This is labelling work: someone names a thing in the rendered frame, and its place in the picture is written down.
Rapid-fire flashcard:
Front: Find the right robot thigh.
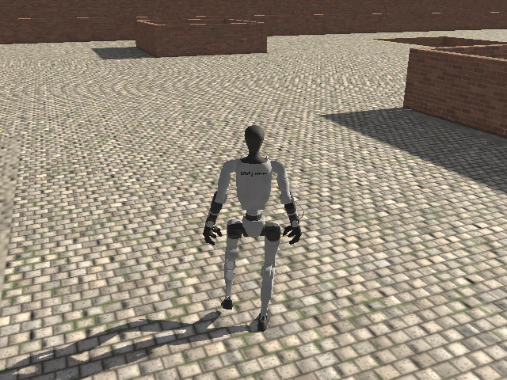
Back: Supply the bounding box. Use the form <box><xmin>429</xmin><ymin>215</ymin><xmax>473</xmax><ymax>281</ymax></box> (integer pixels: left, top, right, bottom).
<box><xmin>261</xmin><ymin>222</ymin><xmax>281</xmax><ymax>281</ymax></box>

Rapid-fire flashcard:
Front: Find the right robot hand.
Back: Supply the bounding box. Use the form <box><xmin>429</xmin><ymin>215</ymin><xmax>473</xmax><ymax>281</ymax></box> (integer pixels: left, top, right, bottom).
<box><xmin>283</xmin><ymin>224</ymin><xmax>302</xmax><ymax>245</ymax></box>

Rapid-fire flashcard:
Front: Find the robot left upper arm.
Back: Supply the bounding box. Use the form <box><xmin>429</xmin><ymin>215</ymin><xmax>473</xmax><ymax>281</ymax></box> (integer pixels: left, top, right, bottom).
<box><xmin>215</xmin><ymin>159</ymin><xmax>238</xmax><ymax>204</ymax></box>

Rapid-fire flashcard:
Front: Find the robot left forearm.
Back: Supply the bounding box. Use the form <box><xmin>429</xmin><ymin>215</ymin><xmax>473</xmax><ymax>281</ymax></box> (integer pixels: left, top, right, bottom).
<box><xmin>205</xmin><ymin>191</ymin><xmax>223</xmax><ymax>228</ymax></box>

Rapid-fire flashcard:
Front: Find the right robot foot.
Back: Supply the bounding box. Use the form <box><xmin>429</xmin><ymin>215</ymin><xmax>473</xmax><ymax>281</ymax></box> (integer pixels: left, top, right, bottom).
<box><xmin>257</xmin><ymin>310</ymin><xmax>270</xmax><ymax>332</ymax></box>

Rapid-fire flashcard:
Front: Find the robot right forearm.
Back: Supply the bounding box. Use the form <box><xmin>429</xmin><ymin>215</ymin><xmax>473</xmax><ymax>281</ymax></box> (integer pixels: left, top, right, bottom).
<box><xmin>284</xmin><ymin>192</ymin><xmax>300</xmax><ymax>227</ymax></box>

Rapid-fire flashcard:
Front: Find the robot right upper arm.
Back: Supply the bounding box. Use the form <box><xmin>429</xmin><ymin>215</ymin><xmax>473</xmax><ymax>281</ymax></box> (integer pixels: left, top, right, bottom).
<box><xmin>270</xmin><ymin>160</ymin><xmax>292</xmax><ymax>204</ymax></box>

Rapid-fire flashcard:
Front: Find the left robot hand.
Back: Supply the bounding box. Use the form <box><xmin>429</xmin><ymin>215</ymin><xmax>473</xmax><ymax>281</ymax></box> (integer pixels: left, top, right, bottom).
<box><xmin>203</xmin><ymin>225</ymin><xmax>222</xmax><ymax>245</ymax></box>

